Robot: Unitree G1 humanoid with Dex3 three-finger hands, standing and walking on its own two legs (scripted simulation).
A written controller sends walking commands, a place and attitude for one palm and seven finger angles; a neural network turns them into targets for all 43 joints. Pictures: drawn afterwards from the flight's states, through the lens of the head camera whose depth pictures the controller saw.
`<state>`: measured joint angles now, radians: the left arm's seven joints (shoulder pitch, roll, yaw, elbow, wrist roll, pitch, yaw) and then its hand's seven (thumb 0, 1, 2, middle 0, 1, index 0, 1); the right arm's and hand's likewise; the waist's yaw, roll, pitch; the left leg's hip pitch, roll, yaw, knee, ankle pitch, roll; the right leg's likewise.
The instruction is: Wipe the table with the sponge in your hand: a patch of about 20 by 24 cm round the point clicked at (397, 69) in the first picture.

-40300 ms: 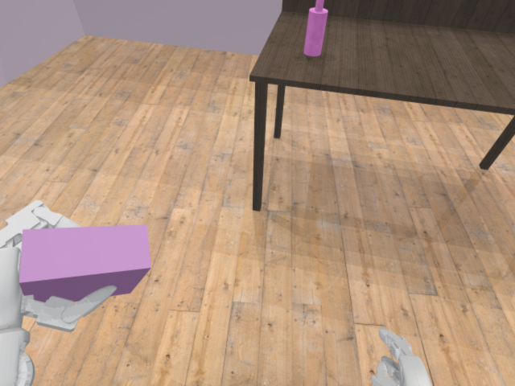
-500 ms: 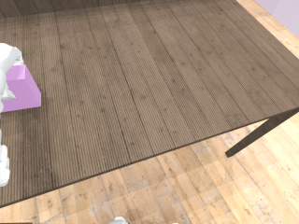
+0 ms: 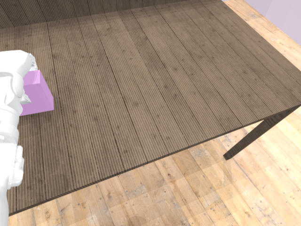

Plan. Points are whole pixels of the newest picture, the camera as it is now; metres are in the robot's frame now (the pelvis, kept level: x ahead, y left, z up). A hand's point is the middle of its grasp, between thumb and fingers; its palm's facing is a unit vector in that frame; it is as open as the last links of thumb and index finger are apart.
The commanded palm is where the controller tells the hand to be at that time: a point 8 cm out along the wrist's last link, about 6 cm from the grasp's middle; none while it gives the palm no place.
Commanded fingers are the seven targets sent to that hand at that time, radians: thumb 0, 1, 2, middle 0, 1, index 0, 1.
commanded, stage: wipe back along the middle lane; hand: left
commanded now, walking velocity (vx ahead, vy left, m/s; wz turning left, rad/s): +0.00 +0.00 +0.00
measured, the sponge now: (24, 99) +0.46 +0.34 +0.03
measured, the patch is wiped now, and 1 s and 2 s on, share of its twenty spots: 0.15 0.35 0.55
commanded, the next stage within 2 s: slide across to the third lane in 1.68 s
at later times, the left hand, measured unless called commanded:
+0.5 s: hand (22, 90) +0.45 +0.32 +0.08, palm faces -0.10 +0.01 -0.99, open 9.3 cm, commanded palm +0.42 +0.30 +0.12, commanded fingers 0.00 0.10 1.30 -1.20 -1.60 -1.20 -1.60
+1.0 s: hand (26, 104) +0.40 +0.29 +0.08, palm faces -0.06 +0.02 -1.00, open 9.3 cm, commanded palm +0.37 +0.28 +0.11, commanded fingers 0.00 0.10 1.30 -1.20 -1.60 -1.20 -1.60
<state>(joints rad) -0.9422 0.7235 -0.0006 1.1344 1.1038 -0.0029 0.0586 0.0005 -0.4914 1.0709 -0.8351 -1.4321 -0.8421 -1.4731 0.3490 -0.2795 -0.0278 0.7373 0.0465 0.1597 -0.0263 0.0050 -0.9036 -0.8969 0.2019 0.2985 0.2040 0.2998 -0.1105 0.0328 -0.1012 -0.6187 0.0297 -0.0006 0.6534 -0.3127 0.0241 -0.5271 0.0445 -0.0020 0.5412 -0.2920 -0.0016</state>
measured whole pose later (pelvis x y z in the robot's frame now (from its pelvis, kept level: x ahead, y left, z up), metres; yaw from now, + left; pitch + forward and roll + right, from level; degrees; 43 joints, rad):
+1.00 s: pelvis +0.01 +0.00 +0.01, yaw +1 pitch +9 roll -1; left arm -0.58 0.51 -0.10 0.74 1.01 0.17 0.12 -0.02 -0.46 1.07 -0.79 -1.48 -0.79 -1.53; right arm 0.23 -0.27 -0.02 0.68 0.08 0.20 0.00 0.01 -0.91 -0.90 0.20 0.30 0.20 0.30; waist 0.00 0.06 -0.12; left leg -0.44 0.00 0.00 0.58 -0.30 0.03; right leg -0.36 0.02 0.00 0.51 -0.31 0.00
